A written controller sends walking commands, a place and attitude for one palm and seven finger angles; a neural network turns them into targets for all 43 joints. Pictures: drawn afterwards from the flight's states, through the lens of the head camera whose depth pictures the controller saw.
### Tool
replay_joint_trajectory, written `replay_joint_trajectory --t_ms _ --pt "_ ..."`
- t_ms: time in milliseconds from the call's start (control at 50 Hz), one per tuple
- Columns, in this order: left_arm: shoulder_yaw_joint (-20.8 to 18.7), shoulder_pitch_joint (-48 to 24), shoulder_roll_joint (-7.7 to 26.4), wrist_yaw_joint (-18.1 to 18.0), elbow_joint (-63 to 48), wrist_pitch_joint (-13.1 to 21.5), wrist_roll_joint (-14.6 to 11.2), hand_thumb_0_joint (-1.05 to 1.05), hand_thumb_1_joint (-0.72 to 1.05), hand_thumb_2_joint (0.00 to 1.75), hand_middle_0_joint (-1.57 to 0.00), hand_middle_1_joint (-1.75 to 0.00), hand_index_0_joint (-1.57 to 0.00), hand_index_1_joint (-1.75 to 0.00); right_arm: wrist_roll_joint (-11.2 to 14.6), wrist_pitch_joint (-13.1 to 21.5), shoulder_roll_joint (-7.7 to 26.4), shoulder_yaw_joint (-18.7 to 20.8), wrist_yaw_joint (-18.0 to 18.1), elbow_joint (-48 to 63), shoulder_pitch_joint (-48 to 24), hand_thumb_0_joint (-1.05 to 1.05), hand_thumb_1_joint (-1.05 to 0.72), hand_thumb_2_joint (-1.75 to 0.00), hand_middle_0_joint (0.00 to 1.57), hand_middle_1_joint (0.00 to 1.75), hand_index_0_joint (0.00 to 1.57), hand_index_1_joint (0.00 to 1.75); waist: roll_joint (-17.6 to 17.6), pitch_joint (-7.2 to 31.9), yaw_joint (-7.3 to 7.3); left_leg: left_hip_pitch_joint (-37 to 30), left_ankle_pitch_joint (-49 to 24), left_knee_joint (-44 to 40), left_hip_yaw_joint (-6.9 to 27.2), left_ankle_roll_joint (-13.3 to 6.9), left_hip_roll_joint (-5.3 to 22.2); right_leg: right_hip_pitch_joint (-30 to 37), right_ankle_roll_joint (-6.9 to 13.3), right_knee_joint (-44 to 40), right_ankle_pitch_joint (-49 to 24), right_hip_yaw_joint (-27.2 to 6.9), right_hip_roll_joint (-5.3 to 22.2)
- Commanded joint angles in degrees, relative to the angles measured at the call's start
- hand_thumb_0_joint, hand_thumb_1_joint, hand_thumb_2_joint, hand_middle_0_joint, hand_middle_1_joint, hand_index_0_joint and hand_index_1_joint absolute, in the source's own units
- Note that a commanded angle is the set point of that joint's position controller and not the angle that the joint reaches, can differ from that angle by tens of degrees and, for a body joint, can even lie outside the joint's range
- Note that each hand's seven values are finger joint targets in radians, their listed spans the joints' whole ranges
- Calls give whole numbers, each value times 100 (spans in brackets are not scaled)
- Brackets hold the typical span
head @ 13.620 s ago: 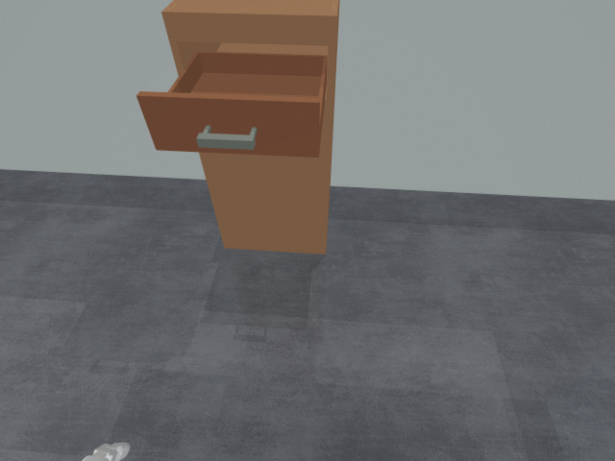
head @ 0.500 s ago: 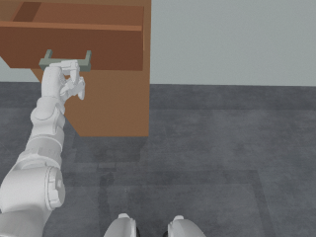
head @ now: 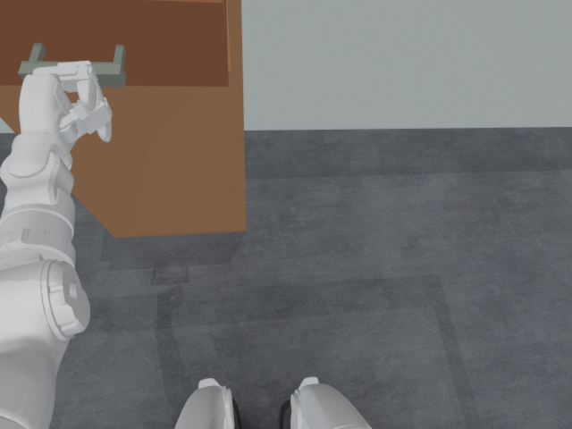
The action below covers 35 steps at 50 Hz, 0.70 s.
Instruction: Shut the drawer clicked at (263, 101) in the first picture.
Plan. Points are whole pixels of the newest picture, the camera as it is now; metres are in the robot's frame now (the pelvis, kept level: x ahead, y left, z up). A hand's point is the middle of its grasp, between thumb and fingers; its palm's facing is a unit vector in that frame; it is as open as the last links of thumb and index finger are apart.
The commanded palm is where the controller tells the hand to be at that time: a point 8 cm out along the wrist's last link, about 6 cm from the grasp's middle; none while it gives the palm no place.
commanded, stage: push the drawer shut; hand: left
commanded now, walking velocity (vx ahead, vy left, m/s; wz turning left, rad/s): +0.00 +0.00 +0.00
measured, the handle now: (77, 63) +0.60 +0.23 +0.08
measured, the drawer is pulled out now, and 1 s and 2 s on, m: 0.04 0.00 0.00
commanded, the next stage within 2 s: pull the fist back off the drawer in 0.90 s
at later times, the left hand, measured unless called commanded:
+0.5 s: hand (105, 84) +0.57 +0.19 +0.08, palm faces +0.00 -1.00 -0.02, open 2.9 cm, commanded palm +0.57 +0.22 +0.08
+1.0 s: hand (100, 77) +0.57 +0.20 +0.09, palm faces +0.02 -1.00 -0.04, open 3.4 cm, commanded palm +0.62 +0.20 +0.08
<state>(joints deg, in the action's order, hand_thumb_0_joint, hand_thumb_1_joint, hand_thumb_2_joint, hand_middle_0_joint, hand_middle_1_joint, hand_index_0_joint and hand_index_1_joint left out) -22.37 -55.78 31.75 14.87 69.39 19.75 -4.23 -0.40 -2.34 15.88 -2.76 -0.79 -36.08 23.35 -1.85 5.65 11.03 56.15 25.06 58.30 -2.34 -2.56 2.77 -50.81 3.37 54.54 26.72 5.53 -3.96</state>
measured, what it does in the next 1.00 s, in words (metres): stands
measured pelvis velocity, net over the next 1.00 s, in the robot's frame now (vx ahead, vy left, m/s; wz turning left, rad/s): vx -0.03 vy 0.02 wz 0.00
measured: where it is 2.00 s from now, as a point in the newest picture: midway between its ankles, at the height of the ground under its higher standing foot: outside the picture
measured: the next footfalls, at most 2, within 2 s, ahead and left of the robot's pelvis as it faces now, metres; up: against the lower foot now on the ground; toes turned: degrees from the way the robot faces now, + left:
none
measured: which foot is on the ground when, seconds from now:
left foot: down 0.00-1.00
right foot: down 0.00-1.00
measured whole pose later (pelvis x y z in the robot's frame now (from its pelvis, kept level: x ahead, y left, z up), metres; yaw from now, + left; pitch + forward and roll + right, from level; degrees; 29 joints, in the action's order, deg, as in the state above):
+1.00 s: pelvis -0.03 +0.02 -0.03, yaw +0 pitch +28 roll -7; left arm -17.8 -78.5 40.5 8.1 80.9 14.9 2.5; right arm -4.0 1.7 16.4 -5.4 -1.2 -39.1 27.1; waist -3.5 4.7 17.6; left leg 70.3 23.8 65.3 0.5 -4.3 2.0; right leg -62.7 2.0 59.3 25.3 8.6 -3.2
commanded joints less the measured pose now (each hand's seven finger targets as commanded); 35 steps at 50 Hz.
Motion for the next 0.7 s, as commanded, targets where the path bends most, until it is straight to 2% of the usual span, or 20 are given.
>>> replay_joint_trajectory --t_ms 0,20,60,100,160,180,220,260,280,300,340,360,380,440,520,560,600,620,640,680 --pt "-205 -2841 1456 -113 -1152 315 -86 0 90 90 -140 -160 -140 -160 -14 39 1032 385 44 152 1185 0 -90 -90 20 30 20 30 -790 2844 172 -2299 -2410 -295 524 -51 -113 879 -241 -640 -2349 -626 41" --pt "-200 -2900 1485 -127 -1139 308 -65 0 90 90 -140 -160 -140 -160 -20 28 1047 389 45 140 1195 0 -90 -90 20 30 20 30 -718 2817 219 -2305 -2412 -273 542 -50 -94 788 -245 -636 -2305 -605 39" --pt "-115 -3091 1367 -168 -1085 305 -44 0 90 90 -140 -160 -140 -160 -55 25 1042 381 31 105 1237 0 -90 -90 20 30 20 30 -817 2777 278 -2386 -2473 -249 588 -50 -94 610 -227 -622 -2258 -570 25" --pt "-161 -3224 1503 -216 -1004 285 17 0 90 90 -140 -160 -140 -160 -69 5 1082 382 29 75 1301 0 -90 -90 20 30 20 30 -723 2786 330 -2372 -2427 -248 639 -41 -65 515 -239 -608 -2124 -526 19" --pt "-199 -3415 1604 -261 -920 268 86 0 90 90 -140 -160 -140 -160 -103 -10 1106 373 29 50 1372 0 -90 -90 20 30 20 30 -860 2875 380 -2451 -2534 -196 671 -39 -61 377 -218 -563 -2126 -502 13" --pt "-44 -3616 1486 -273 -952 268 121 0 90 90 -140 -160 -140 -160 -104 -13 1095 361 20 51 1368 0 -90 -90 20 30 20 30 -1022 2860 439 -2541 -2540 -191 690 -25 -51 223 -222 -566 -2053 -494 15" --pt "44 -3780 1367 -318 -800 224 161 0 90 90 -140 -160 -140 -160 -132 -10 1112 364 2 -8 1425 0 -90 -90 20 30 20 30 -961 2743 534 -2590 -2428 -161 766 -27 -20 -63 -221 -576 -1798 -439 -4" --pt "-159 -3901 1654 -392 -811 227 215 0 90 90 -140 -160 -140 -160 -167 -20 1151 361 0 -5 1502 0 -90 -90 20 30 20 30 -1053 2881 512 -2629 -2542 -140 809 -23 -20 -55 -198 -522 -1828 -419 -18" --pt "-80 -4040 1601 -401 -951 242 237 0 90 90 -140 -160 -140 -160 -175 -25 1147 361 -8 8 1521 0 -90 -90 20 30 20 30 -1190 3088 538 -2787 -2665 -136 815 -12 -13 -62 -200 -510 -1895 -419 -14" --pt "-136 -4013 1632 -410 -937 244 255 0 90 90 -140 -160 -140 -160 -189 -26 1135 371 -17 -5 1542 0 -90 -90 20 30 20 30 -1220 3171 495 -2842 -2748 -108 826 1 -10 -43 -189 -488 -1948 -407 -19" --pt "-87 -3974 1577 -429 -738 198 285 0 90 90 -140 -160 -140 -160 -203 -46 1148 350 -34 -14 1576 0 -90 -90 20 30 20 30 -1111 3030 549 -2781 -2690 -107 862 2 3 -154 -192 -506 -1841 -370 -32" --pt "-87 -4056 1583 -433 -587 166 297 0 90 90 -140 -160 -140 -160 -221 -48 1165 342 -36 -45 1626 0 -90 -90 20 30 20 30 -1034 2926 644 -2694 -2668 -88 879 -21 4 -210 -193 -506 -1843 -369 -43" --pt "-254 -4181 1879 -456 -659 161 334 0 90 90 -140 -160 -140 -160 -220 -68 1202 330 -22 -39 1665 0 -90 -90 20 30 20 30 -1040 2985 607 -2600 -2626 -73 861 -22 13 -147 -200 -488 -1823 -379 -45" --pt "-206 -4492 1927 -459 -643 118 382 0 90 90 -140 -160 -140 -160 -219 -76 1190 325 -1 -27 1703 0 -90 -90 20 30 20 30 -1021 2968 724 -2430 -2434 -56 832 -47 6 -140 -226 -525 -1728 -394 -43" --pt "-219 -4797 2030 -481 -681 141 404 0 90 90 -140 -160 -140 -160 -242 -53 1202 300 1 -72 1769 0 -90 -90 20 30 20 30 -1264 3004 775 -2524 -2367 -30 894 -28 33 -319 -201 -530 -1550 -372 -55" --pt "-80 -5065 1894 -479 -736 179 413 0 90 90 -140 -160 -140 -160 -265 -22 1192 295 -11 -119 1786 0 -90 -90 20 30 20 30 -1566 2981 847 -2754 -2394 -30 983 5 54 -608 -168 -497 -1431 -327 -65" --pt "75 -5175 1755 -495 -622 157 455 0 90 90 -140 -160 -140 -160 -265 -1 1224 287 -13 -155 1790 0 -90 -90 20 30 20 30 -1583 2874 932 -2847 -2167 -54 1101 27 98 -928 -173 -492 -1175 -286 -62" --pt "16 -5218 1846 -529 -533 139 464 0 90 90 -140 -160 -140 -160 -270 17 1248 277 -9 -187 1803 0 -90 -90 20 30 20 30 -1534 2759 940 -2762 -1976 -66 1130 23 110 -1002 -174 -498 -1042 -278 -56" --pt "115 -5304 1754 -539 -520 121 469 0 90 90 -140 -160 -140 -160 -275 49 1249 262 -15 -186 1791 0 -90 -90 20 30 20 30 -1649 2719 971 -2736 -1835 -82 1144 23 106 -1095 -171 -487 -947 -267 -53" --pt "160 -5505 1756 -571 -576 124 510 0 90 90 -140 -160 -140 -160 -295 88 1279 250 -12 -206 1827 0 -90 -90 20 30 20 30 -1730 2828 1011 -2852 -1796 -103 1224 33 121 -1199 -167 -448 -907 -246 -43"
